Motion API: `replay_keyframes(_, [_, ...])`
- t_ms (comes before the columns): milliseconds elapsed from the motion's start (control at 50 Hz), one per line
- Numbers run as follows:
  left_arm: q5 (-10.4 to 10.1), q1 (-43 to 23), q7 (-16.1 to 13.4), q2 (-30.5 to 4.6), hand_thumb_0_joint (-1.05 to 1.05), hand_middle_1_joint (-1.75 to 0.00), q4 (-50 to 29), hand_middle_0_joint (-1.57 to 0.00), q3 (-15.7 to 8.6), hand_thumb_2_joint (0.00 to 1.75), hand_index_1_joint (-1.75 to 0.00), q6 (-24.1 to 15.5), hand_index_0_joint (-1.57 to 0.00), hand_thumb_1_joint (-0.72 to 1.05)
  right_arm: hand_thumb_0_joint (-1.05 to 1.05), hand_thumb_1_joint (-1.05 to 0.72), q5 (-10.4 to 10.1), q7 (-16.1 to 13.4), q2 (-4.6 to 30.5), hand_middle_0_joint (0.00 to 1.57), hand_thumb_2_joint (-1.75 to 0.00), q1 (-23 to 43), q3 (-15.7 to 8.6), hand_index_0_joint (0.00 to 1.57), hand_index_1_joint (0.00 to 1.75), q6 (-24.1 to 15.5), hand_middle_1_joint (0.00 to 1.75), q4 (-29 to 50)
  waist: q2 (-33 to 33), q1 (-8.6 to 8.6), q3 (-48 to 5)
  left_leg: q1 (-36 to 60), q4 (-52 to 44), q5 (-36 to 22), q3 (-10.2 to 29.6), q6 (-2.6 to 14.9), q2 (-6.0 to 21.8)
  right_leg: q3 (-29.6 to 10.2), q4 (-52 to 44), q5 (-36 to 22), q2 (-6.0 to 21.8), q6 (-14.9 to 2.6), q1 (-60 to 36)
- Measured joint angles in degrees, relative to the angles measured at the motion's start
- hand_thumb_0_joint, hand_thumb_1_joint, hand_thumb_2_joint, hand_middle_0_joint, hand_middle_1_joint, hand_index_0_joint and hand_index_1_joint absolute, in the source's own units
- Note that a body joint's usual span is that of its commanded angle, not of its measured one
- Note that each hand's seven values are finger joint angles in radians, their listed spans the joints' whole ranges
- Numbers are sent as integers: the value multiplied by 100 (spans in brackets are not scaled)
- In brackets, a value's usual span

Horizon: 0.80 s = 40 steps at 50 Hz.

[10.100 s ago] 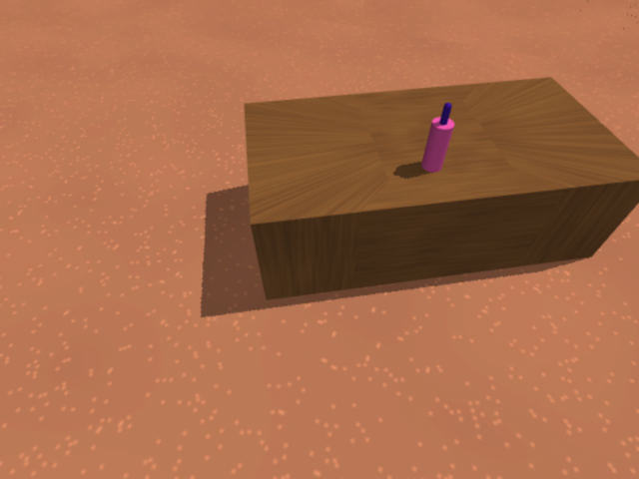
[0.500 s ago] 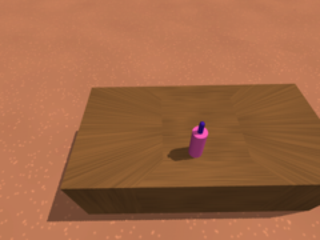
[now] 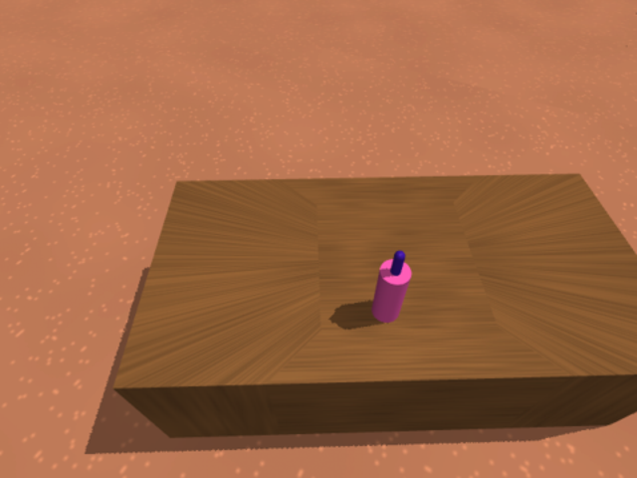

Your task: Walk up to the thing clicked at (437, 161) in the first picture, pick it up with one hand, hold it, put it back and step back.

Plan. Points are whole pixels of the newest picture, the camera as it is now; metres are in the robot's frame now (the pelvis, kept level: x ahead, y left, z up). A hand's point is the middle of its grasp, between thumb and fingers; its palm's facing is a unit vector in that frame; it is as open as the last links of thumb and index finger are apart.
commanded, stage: stand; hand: right
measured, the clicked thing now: (392, 284) +0.54 -0.16 -0.25
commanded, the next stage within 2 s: go down in 1.94 s
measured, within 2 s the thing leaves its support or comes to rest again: neither
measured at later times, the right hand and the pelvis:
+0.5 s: hand out of the picture +0.10 -0.26 -0.16, palm faces -0.03 +0.94 -0.33, open 7.4 cm; pelvis +0.01 +0.00 +0.00, yaw +1 degrees
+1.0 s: hand out of the picture +0.09 -0.26 -0.16, palm faces -0.04 +0.94 -0.33, open 7.4 cm; pelvis +0.01 -0.01 +0.00, yaw +1 degrees
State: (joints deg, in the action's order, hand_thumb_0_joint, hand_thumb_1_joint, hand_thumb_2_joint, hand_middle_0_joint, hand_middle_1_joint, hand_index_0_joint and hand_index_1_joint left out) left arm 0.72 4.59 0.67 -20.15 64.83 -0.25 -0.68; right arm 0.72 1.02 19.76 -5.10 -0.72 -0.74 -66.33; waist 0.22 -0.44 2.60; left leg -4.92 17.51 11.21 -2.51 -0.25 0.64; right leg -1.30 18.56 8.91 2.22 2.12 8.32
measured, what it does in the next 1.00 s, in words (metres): stands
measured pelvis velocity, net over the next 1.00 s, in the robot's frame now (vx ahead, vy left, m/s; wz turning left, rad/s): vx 0.01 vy -0.01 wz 0.02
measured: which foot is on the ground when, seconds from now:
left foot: down 0.00-1.00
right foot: down 0.00-1.00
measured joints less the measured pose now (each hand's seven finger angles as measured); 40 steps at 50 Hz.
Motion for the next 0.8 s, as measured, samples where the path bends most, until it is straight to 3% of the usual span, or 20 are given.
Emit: replay_keyframes(800, [1, 106, -30, 5, 0, -30, -16, -20, 9, 90, -30, 13, -20, 90, 1, -91, -18, -35, 31, 21, -90, 8, 45, 21, 30, 29, 30, 84, -41, 33, 23, 122, -49, 65, 102, -51, 57, 112, -105, 69, -48, -45, -184])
